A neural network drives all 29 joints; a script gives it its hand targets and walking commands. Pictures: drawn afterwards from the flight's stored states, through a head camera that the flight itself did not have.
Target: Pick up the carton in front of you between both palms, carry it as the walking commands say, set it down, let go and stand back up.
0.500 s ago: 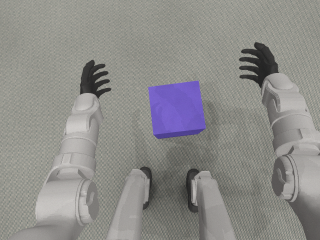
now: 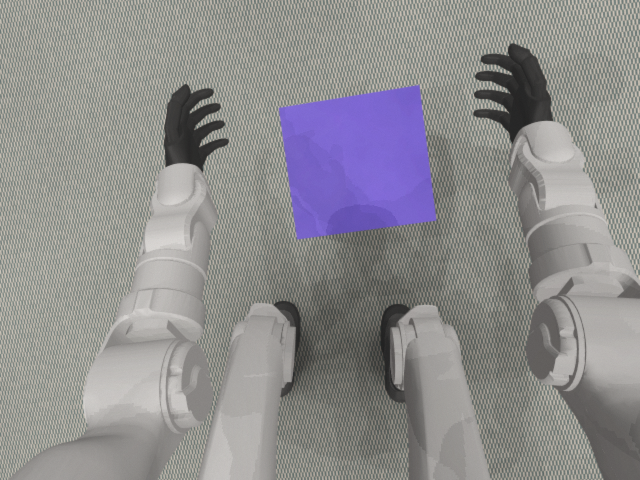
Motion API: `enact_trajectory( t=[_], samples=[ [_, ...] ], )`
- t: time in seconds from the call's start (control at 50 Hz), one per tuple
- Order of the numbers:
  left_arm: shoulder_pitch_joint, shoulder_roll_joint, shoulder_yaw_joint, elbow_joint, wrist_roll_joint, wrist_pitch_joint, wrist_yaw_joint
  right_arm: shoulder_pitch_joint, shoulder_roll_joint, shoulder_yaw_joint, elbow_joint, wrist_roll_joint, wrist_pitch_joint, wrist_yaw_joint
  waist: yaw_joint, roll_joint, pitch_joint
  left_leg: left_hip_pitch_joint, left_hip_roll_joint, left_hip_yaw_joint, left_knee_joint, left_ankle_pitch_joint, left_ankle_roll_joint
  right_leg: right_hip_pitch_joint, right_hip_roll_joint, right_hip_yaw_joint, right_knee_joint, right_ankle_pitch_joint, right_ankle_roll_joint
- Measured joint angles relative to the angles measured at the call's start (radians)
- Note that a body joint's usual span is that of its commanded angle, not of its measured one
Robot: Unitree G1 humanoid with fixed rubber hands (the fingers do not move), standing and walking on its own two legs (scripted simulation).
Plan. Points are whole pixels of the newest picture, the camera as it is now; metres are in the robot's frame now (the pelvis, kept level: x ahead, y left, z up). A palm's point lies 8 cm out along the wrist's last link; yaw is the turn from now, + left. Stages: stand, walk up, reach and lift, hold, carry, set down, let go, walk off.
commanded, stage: reach and lift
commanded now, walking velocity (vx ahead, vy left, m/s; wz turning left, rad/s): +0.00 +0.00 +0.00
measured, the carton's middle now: (355, 174) +0.48 -0.03 -0.42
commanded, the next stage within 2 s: none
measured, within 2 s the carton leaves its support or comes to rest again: leaves its support in 1.32 s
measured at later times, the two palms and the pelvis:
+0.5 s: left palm (236, 179) +0.47 +0.16 -0.34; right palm (467, 153) +0.49 -0.21 -0.35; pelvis -0.05 +0.01 -0.16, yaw +0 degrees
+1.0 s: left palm (248, 170) +0.48 +0.14 -0.34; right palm (451, 151) +0.50 -0.19 -0.35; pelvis -0.04 +0.01 -0.17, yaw +1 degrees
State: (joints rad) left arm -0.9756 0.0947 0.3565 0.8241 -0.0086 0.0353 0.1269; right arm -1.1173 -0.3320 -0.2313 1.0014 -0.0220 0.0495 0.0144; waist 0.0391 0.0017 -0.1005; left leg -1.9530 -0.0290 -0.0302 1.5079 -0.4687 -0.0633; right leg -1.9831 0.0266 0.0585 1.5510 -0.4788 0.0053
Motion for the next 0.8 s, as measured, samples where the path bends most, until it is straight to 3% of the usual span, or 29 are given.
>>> enact_trajectory(
  t=[0.22, 0.46, 0.64, 0.8],
  samples=[
    [-0.102, 0.067, -0.135, -0.031, -0.146, 0.043, 0.06, -0.114, -0.112, 0.132, -0.004, 0.161, 0.022, -0.02, -0.005, 0.016, 0.168, -0.222, -0.027, 0.002, 0.359, -0.05, -0.005, -0.216, 0.007, 0.011, 0.354, -0.05, 0.021],
    [-0.334, 0.101, -0.146, 0.185, -0.168, 0.026, 0.058, -0.34, -0.155, 0.193, 0.209, 0.198, 0.001, -0.022, -0.004, 0.035, 0.382, -0.305, -0.035, 0.009, 0.546, -0.036, -0.014, -0.301, 0.005, 0.014, 0.544, -0.037, 0.024],
    [-0.403, 0.161, -0.228, 0.257, -0.266, -0.01, 0.051, -0.354, -0.155, 0.248, 0.199, 0.232, -0.029, -0.049, -0.011, 0.056, 0.471, -0.303, -0.043, 0.006, 0.635, -0.071, -0.024, -0.297, -0.018, 0.003, 0.641, -0.083, 0.007],
    [-0.386, 0.136, -0.213, 0.276, -0.245, -0.023, 0.055, -0.351, -0.13, 0.264, 0.208, 0.234, -0.027, -0.053, -0.019, 0.052, 0.423, -0.311, -0.037, 0.005, 0.652, -0.093, -0.023, -0.307, -0.013, 0.001, 0.655, -0.1, 0.008]
  ],
)
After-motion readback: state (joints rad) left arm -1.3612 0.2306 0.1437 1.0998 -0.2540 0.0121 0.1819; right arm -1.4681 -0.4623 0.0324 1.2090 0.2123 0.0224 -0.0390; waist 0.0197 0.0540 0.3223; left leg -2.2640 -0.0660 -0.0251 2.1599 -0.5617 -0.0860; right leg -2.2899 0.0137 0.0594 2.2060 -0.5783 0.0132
